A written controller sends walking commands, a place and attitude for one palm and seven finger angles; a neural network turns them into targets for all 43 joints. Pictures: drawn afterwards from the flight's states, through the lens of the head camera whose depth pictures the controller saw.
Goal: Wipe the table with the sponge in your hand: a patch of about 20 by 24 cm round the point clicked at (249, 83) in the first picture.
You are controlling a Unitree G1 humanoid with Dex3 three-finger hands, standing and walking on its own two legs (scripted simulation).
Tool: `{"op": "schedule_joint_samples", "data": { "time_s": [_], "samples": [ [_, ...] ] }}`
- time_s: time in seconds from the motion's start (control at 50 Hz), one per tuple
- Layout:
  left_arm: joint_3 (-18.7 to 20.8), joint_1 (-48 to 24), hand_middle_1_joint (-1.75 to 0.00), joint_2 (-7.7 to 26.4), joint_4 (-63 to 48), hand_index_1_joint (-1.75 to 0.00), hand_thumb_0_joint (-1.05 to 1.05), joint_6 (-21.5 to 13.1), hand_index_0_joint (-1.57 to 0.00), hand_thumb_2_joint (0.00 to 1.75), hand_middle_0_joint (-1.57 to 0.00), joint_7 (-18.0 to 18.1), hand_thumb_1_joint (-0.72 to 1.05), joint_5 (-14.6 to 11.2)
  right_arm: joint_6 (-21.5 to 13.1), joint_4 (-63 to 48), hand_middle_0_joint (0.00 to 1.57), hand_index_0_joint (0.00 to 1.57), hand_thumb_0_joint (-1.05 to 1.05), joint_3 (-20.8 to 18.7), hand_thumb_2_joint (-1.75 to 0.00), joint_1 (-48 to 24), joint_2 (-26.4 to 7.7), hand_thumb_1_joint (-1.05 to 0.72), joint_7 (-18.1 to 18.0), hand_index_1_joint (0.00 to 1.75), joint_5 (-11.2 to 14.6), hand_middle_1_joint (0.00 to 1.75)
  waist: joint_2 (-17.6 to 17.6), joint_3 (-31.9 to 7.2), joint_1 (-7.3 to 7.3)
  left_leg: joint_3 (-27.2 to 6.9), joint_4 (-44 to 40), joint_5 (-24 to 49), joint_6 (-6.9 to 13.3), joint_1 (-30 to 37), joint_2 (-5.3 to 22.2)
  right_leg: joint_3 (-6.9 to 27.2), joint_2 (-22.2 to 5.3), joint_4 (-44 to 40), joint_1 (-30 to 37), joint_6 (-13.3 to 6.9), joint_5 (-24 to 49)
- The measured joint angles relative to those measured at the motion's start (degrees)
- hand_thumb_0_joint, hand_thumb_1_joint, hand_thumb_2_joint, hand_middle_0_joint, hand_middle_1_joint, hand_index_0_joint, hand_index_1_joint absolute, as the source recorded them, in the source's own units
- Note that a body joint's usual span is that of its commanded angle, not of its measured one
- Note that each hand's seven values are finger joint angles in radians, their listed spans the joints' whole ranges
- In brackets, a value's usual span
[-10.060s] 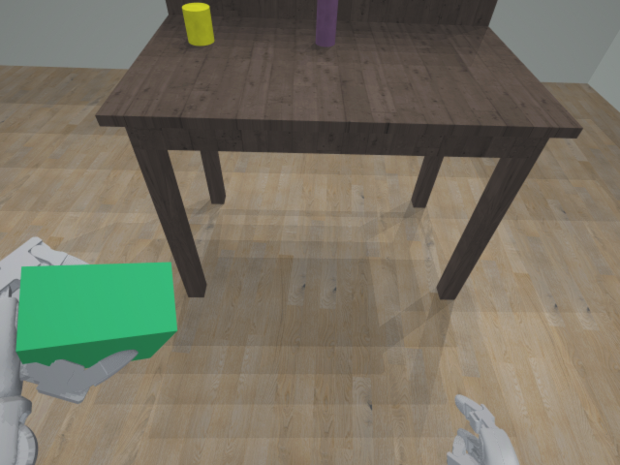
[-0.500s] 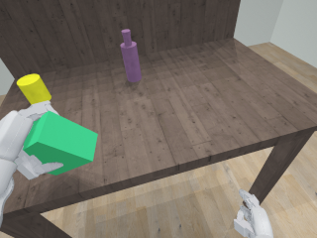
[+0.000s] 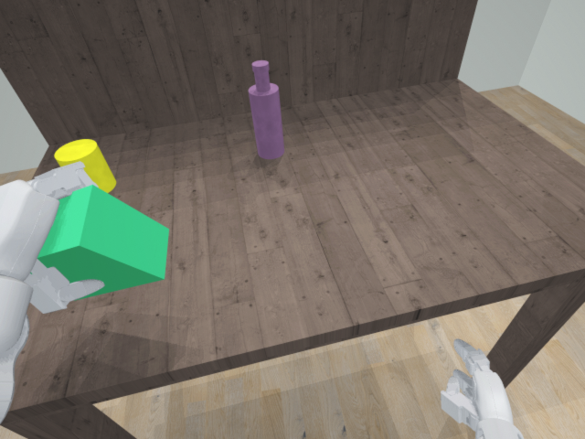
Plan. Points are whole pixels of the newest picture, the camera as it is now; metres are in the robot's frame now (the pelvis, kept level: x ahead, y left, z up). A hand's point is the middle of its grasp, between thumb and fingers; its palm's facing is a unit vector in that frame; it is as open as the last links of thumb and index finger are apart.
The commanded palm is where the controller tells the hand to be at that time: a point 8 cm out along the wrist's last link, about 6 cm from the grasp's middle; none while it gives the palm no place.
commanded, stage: turn the palm down, sponge in hand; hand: left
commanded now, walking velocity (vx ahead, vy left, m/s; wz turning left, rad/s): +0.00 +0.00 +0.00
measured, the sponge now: (95, 255) +0.24 +0.27 +0.19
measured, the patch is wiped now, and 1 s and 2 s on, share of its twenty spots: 0.00 0.00 0.00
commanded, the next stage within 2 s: move the sponge above the wiping area in 0.94 s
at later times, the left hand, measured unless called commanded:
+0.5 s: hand (8, 235) +0.21 +0.30 +0.25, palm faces +0.36 -0.04 -0.93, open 10.1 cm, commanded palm +0.16 +0.28 +0.29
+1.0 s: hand (38, 244) +0.21 +0.29 +0.23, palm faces +0.28 -0.05 -0.96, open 10.1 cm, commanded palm +0.16 +0.27 +0.29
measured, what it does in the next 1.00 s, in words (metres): stands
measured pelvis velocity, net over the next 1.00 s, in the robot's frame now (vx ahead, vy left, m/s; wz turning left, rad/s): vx -0.03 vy -0.01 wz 0.00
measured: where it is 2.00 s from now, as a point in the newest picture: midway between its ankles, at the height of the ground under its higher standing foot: outside the picture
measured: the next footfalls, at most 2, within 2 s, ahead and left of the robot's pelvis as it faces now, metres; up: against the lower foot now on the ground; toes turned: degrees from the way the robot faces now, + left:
none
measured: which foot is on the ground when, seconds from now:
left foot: down 0.00-1.00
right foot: down 0.00-1.00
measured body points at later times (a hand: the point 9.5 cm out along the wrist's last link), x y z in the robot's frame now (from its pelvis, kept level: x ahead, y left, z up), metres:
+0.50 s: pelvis -0.03 +0.00 +0.01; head -0.06 -0.05 +0.45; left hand +0.18 +0.30 +0.30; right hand +0.23 -0.20 -0.06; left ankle +0.04 +0.15 -0.73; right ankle -0.03 -0.14 -0.73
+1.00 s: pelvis -0.03 -0.01 +0.00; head -0.06 -0.07 +0.45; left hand +0.19 +0.29 +0.28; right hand +0.23 -0.21 -0.06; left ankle +0.04 +0.15 -0.73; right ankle -0.03 -0.14 -0.73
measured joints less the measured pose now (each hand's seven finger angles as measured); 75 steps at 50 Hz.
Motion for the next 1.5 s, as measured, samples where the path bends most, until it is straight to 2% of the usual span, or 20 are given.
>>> {"op": "schedule_joint_samples", "data": {
  "time_s": [0.1,0.18,0.24,0.32,0.44,0.5,0.54,0.64,0.7,0.74,0.84,0.9,0.96,1.06,1.16,1.22,1.28,1.38,1.42,1.5],
  "samples": [
    [0.66,-5.74,-1.33,0.46,6.57,-1.34,-0.01,6.68,-0.75,1.02,-0.73,-1.33,-0.5,3.25,2.21,0.61,0.2,0.16,0.02,1.32,-0.9,-2.19,-0.37,-0.91,0.39,0.28,0.84,0.3,0.47,0.52,-0.33,0.73,-2.02,1.77,0.56,0.27,-0.41,0.65,-0.45,-1.42,-0.27,0.45,1.67],
    [-1.83,-5.62,-1.33,-0.56,5.85,-1.34,-0.01,9.05,-0.75,1.02,-0.73,-4.43,-0.5,5.95,2.69,0.61,0.2,0.14,0.02,1.49,-0.9,-3.09,-0.42,-0.91,0.16,0.27,1.46,0.3,0.57,1.0,-0.04,1.16,-3.33,3.01,0.93,0.26,-0.73,1.03,-0.8,-2.11,-0.69,0.65,2.68],
    [-5.42,-4.26,-1.33,-1.18,2.98,-1.34,-0.01,8.29,-0.75,1.02,-0.73,-6.29,-0.5,8.22,2.53,1.04,0.2,0.12,0.02,1.44,-0.9,-3.42,-0.36,-0.91,-0.05,0.26,1.17,0.3,0.43,1.24,0.31,1.16,-3.77,3.56,1.07,0.3,-0.96,1.01,-1.0,-2.17,-0.78,0.66,2.99],
    [-8.6,-4.76,-1.33,0.68,0.81,-1.34,-0.01,6.48,-0.75,1.02,-0.73,-6.57,-0.5,11.37,2.27,2.35,0.2,0.09,0.02,1.32,-0.9,-4.09,-0.31,-0.91,-0.25,0.25,0.59,0.3,0.46,1.64,0.92,0.79,-4.01,4.07,0.91,0.75,-0.97,0.66,-0.95,-2.0,-0.36,0.26,3.12],
    [-5.39,-10.36,-1.33,2.15,6.25,-1.34,-0.01,6.13,-0.75,1.02,-0.73,-4.62,-0.5,12.43,2.67,4.09,0.2,0.09,0.02,1.61,-0.9,-5.25,-0.33,-0.91,0.28,0.24,0.96,0.3,1.53,1.11,1.56,0.2,-5.41,5.36,0.23,1.75,-0.39,0.17,-0.3,-2.66,0.37,-0.05,3.97],
    [-3.6,-11.45,-1.33,1.37,9.53,-1.34,-0.01,6.98,-0.75,1.02,-0.73,-5.16,-0.5,13.03,2.75,3.99,0.2,0.1,0.02,2.22,-0.9,-5.5,-0.3,-0.91,0.68,0.25,1.54,0.3,2.03,0.71,1.48,0.03,-6.11,5.97,-0.02,1.89,-0.08,0.03,0.03,-2.74,0.22,-0.34,4.26],
    [-3.95,-11.15,-1.33,0.22,10.68,-1.34,-0.01,7.16,-0.75,1.02,-0.73,-5.77,-0.5,13.48,2.55,3.56,0.2,0.12,0.02,2.47,-0.9,-5.31,-0.36,-0.91,0.87,0.25,1.69,0.3,2.29,0.59,1.43,-0.17,-6.37,6.24,-0.04,1.87,-0.03,-0.16,0.11,-2.59,0.08,-0.51,4.29],
    [-9.04,-8.19,-1.33,-3.13,9.94,-1.33,-0.01,5.51,-0.75,1.02,-0.73,-7.19,-0.5,15.06,1.22,3.35,0.2,0.13,0.02,2.67,-0.9,-5.12,-0.35,-0.91,0.67,0.26,1.27,0.3,2.43,1.18,1.58,-0.58,-5.95,6.2,-0.1,1.79,0.01,-0.47,0.21,-1.39,-0.22,-0.89,3.75],
    [-12.08,-7.08,-1.33,-2.46,8.15,-1.33,-0.01,3.64,-0.75,1.02,-0.73,-7.6,-0.5,16.38,0.36,3.73,0.2,0.14,0.02,2.67,-0.9,-5.11,-0.22,-0.91,0.39,0.27,0.41,0.3,2.2,1.69,1.91,-0.65,-5.29,5.84,-0.35,1.91,0.19,-0.47,0.4,-0.54,-0.21,-1.2,3.23],
    [-12.76,-7.37,-1.33,-1.22,7.58,-1.33,-0.01,2.41,-0.75,1.02,-0.74,-7.16,-0.5,17.05,0.03,4.03,0.2,0.15,0.02,2.53,-0.9,-4.97,-0.2,-0.91,0.49,0.27,-0.14,0.3,2.22,1.71,2.11,-0.77,-5.02,5.63,-0.6,2.12,0.39,-0.55,0.6,-0.44,0.1,-1.34,3.06],
    [-9.2,-11.08,-1.33,1.04,9.48,-1.33,-0.01,2.22,-0.75,1.02,-0.74,-5.26,-0.5,16.29,0.38,4.83,0.2,0.17,0.02,2.28,-0.9,-5.0,-0.31,-0.91,1.3,0.28,0.01,0.3,2.76,1.02,2.38,-0.61,-5.28,5.43,-0.88,2.97,0.92,-0.36,1.13,-1.24,1.02,-1.53,3.31],
    [-6.11,-13.35,-1.33,0.75,12.54,-1.33,-0.01,3.35,-0.75,1.02,-0.74,-5.31,-0.5,15.58,0.96,4.93,0.2,0.18,0.02,2.51,-0.9,-5.25,-0.51,-0.91,1.69,0.29,0.62,0.3,3.09,0.41,1.98,-0.47,-5.67,5.54,-0.73,2.97,0.96,-0.23,1.17,-1.73,1.0,-1.42,3.57],
    [-5.07,-13.62,-1.33,-0.17,14.45,-1.33,-0.01,4.45,-0.75,1.02,-0.74,-6.29,-0.5,15.4,1.21,4.16,0.2,0.19,0.02,2.73,-0.9,-5.13,-0.8,-0.91,1.85,0.29,1.14,0.3,3.2,0.19,1.48,-0.37,-5.93,5.67,-0.44,2.59,0.69,-0.16,0.9,-1.88,0.57,-1.19,3.67],
    [-8.23,-9.04,-1.33,-2.76,11.74,-1.33,-0.01,4.33,-0.75,1.02,-0.74,-8.15,-0.5,15.87,0.46,2.96,0.2,0.19,0.02,2.49,-0.9,-4.43,-0.93,-0.91,1.75,0.29,0.99,0.3,2.71,0.72,1.16,0.1,-5.86,5.56,-0.28,2.1,0.16,0.27,0.3,-1.69,-0.06,-0.78,3.49],
    [-11.74,-6.03,-1.32,-1.97,6.37,-1.33,-0.01,2.29,-0.75,1.02,-0.74,-7.78,-0.5,17.36,-0.44,3.01,0.2,0.19,0.02,1.75,-0.9,-3.61,-0.83,-0.91,1.66,0.3,-0.32,0.3,1.6,1.3,1.59,0.31,-5.38,5.02,-0.1,2.3,-0.18,0.44,-0.06,-1.71,0.36,-0.54,3.17],
    [-11.08,-7.79,-1.32,-0.69,6.07,-1.33,-0.01,1.9,-0.75,1.02,-0.74,-5.95,-0.5,17.45,-0.25,3.44,0.2,0.19,0.02,1.27,-0.9,-3.55,-0.77,-0.91,1.75,0.3,-0.46,0.3,1.38,1.38,1.95,0.29,-5.36,4.89,-0.04,2.66,-0.11,0.42,0.02,-2.34,1.02,-0.46,3.44],
    [-8.32,-10.28,-1.32,-0.35,7.97,-1.33,-0.01,2.57,-0.75,1.02,-0.74,-4.47,-0.5,16.78,0.59,4.05,0.2,0.18,0.02,1.28,-0.9,-4.14,-0.63,-0.91,1.96,0.3,-0.02,0.3,1.33,1.17,1.98,0.48,-5.87,5.15,0.0,3.03,0.0,0.6,0.13,-3.16,1.42,-0.36,3.96],
    [-5.18,-11.98,-1.32,-1.06,12.9,-1.33,-0.01,4.85,-0.75,1.02,-0.74,-4.57,-0.5,16.25,1.79,3.72,0.2,0.17,0.02,1.97,-0.9,-4.79,-0.35,-0.91,1.97,0.29,1.05,0.3,1.14,0.76,1.41,0.66,-6.72,5.82,0.16,2.67,-0.09,0.76,0.02,-3.83,0.91,-0.12,4.61],
    [-5.69,-11.05,-1.32,-2.05,13.65,-1.33,-0.01,5.56,-0.75,1.02,-0.74,-5.12,-0.5,16.16,1.77,3.24,0.2,0.16,0.02,2.07,-0.9,-4.71,-0.28,-0.91,1.8,0.28,1.27,0.3,1.07,0.89,1.26,0.67,-6.85,5.98,0.26,2.4,-0.22,0.76,-0.1,-3.85,0.62,-0.04,4.72],
    [-9.99,-8.94,-1.32,-4.34,12.83,-1.33,-0.01,5.64,-0.75,1.02,-0.74,-6.28,-0.5,17.25,0.74,2.85,0.2,0.15,0.02,1.87,-0.9,-4.29,-0.18,-0.91,0.98,0.28,1.04,0.3,0.67,1.68,1.46,0.53,-6.62,6.01,0.45,2.11,-0.61,0.6,-0.47,-3.36,0.34,-0.01,4.48]
  ]
}}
